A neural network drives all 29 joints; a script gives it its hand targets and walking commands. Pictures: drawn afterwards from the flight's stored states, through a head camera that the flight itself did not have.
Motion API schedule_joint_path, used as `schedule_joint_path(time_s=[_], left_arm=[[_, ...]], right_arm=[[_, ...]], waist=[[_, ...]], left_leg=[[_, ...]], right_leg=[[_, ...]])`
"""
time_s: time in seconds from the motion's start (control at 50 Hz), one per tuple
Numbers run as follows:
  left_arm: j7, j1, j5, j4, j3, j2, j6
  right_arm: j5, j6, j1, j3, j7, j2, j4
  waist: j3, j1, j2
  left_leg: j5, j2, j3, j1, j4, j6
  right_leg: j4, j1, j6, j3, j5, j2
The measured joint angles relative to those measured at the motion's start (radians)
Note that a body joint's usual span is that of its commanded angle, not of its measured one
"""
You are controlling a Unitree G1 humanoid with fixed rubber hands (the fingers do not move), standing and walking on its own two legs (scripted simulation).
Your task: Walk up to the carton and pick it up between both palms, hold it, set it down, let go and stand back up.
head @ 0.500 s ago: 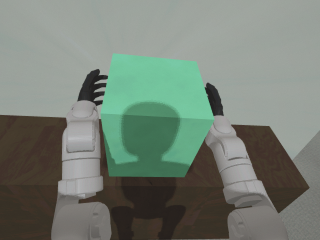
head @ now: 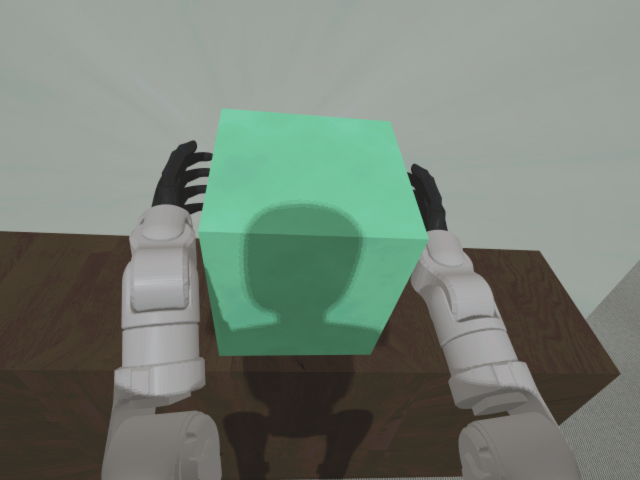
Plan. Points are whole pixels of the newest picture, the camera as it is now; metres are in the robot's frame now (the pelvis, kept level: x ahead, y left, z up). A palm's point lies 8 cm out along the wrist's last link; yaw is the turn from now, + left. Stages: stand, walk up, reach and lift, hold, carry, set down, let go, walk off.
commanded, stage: hold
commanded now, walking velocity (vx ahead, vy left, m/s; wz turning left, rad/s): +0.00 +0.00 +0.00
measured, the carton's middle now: (302, 241) +0.38 +0.00 +0.13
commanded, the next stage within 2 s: none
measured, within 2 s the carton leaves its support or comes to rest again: neither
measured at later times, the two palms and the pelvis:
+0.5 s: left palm (175, 208) +0.36 +0.15 +0.20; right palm (428, 230) +0.35 -0.15 +0.18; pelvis -0.01 +0.00 +0.00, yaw +0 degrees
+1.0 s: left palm (172, 207) +0.36 +0.15 +0.20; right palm (425, 230) +0.35 -0.15 +0.17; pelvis +0.00 +0.00 +0.00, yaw +0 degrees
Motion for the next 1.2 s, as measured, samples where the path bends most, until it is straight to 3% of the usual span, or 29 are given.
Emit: schedule_joint_path(time_s=[0.28, 0.44, 0.9, 1.08, 1.2], left_arm=[[-0.007, -0.037, -0.007, 0.063, 0.025, 0.002, -0.025], [-0.010, -0.050, 0.002, 0.089, 0.023, 0.014, -0.024], [-0.012, -0.017, 0.001, 0.035, 0.021, -0.001, -0.016], [-0.006, -0.017, 0.010, 0.041, 0.025, -0.012, -0.013], [-0.003, 0.010, -0.021, -0.012, 0.002, 0.006, -0.016]], right_arm=[[-0.029, -0.009, -0.009, -0.028, -0.001, 0.017, 0.023], [-0.043, -0.021, -0.032, -0.063, 0.014, 0.038, 0.069], [-0.023, -0.016, 0.000, -0.029, 0.004, 0.024, 0.020], [-0.016, -0.014, -0.007, -0.021, 0.009, 0.011, 0.037], [-0.016, -0.021, 0.019, -0.003, -0.007, 0.015, -0.023]], waist=[[-0.011, 0.014, -0.002], [-0.016, 0.002, -0.010], [0.003, -0.002, -0.005], [-0.008, 0.016, -0.002], [-0.007, -0.013, -0.013]], left_leg=[[0.014, 0.000, 0.004, -0.009, -0.011, 0.000], [0.018, -0.001, -0.003, -0.013, -0.013, -0.004], [0.003, -0.005, -0.005, 0.004, -0.003, 0.002], [0.004, -0.003, 0.007, 0.000, -0.010, 0.003], [0.001, -0.005, -0.013, -0.009, 0.004, 0.000]], right_leg=[[0.016, -0.023, -0.003, 0.004, 0.001, 0.000], [0.012, -0.024, -0.005, -0.004, 0.003, -0.001], [0.009, 0.001, 0.000, -0.006, -0.005, -0.005], [0.010, -0.011, 0.000, 0.006, -0.004, -0.004], [0.004, -0.004, 0.001, -0.014, -0.004, -0.004]])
